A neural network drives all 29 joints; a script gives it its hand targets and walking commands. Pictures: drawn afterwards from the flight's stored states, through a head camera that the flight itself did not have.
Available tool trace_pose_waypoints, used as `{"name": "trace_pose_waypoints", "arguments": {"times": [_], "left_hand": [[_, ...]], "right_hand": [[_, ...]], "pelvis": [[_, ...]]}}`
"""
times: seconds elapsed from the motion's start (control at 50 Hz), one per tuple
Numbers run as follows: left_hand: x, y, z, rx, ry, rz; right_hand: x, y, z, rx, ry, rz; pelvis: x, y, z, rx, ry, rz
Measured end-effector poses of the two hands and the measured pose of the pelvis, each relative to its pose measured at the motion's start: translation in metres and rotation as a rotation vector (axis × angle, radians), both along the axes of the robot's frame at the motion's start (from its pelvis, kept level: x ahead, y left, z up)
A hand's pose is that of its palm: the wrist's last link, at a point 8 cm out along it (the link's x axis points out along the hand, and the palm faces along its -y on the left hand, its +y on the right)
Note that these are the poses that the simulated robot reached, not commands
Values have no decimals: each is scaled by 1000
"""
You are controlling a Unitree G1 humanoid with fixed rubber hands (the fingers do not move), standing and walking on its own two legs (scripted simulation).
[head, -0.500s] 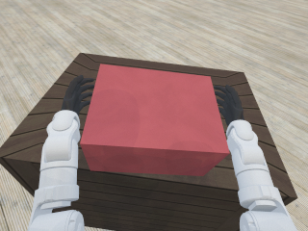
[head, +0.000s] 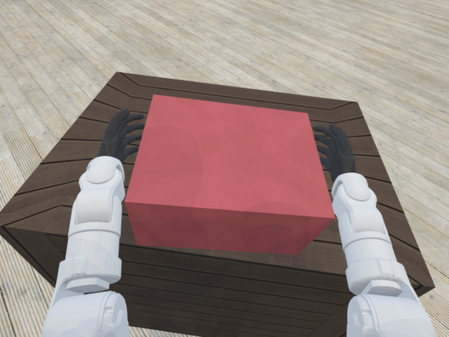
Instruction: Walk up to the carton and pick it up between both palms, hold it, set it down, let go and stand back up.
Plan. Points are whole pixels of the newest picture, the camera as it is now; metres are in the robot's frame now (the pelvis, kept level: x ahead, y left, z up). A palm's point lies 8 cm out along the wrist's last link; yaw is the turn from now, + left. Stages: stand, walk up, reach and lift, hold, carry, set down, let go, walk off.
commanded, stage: set down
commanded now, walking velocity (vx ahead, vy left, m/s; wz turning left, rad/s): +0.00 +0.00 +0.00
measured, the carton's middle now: (226, 175) +0.39 -0.01 +0.09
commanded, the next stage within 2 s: none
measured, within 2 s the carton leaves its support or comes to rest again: rests again in 1.48 s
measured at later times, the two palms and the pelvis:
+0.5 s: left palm (122, 156) +0.41 +0.18 +0.12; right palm (336, 167) +0.39 -0.22 +0.12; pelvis +0.00 -0.01 +0.00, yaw +0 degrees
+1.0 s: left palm (138, 158) +0.43 +0.16 +0.09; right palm (339, 172) +0.40 -0.24 +0.09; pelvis +0.00 +0.00 +0.00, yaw -2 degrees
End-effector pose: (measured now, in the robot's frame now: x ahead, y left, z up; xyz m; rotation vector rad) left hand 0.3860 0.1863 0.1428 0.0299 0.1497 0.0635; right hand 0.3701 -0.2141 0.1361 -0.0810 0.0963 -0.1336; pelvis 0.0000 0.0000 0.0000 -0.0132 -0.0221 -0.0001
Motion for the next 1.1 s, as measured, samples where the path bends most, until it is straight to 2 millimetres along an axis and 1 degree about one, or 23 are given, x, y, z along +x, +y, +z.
{"name": "trace_pose_waypoints", "arguments": {"times": [0.1,0.2,0.4,0.54,0.8,0.94,1.1], "left_hand": [[6,-8,-4,0,13,-14],[12,-12,-6,1,15,-16],[18,-7,-22,-13,43,-2],[28,-5,-26,3,50,-6],[43,-22,-44,12,86,-36],[48,-26,-52,6,97,-37],[49,-22,-57,5,100,-25]], "right_hand": [[-1,-8,-7,-5,13,-12],[3,-12,-9,-13,15,-14],[15,-7,-14,-25,42,3],[24,-5,-21,-16,50,-1],[24,-20,-42,-9,84,-34],[29,-25,-44,-13,94,-35],[36,-21,-45,-11,97,-23]], "pelvis": [[-3,-1,0,3,15,-7],[-5,-3,0,5,33,-13],[-4,-7,0,7,63,-12],[0,-5,0,4,88,-7],[6,-1,-1,-1,129,-18],[5,-3,-2,2,162,-28],[3,-5,-2,4,187,-27]]}}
